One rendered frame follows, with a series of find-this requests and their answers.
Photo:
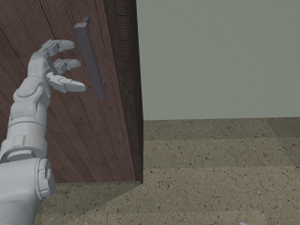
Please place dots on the left robot hand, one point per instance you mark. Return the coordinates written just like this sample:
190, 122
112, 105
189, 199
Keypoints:
42, 66

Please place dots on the handle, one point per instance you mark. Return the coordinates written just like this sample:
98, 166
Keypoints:
89, 56

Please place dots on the wardrobe door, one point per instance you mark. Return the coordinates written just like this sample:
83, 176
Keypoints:
87, 138

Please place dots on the robot left forearm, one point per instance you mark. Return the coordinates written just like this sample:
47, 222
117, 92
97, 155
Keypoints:
27, 124

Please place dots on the robot left upper arm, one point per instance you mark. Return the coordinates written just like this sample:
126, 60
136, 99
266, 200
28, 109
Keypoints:
24, 184

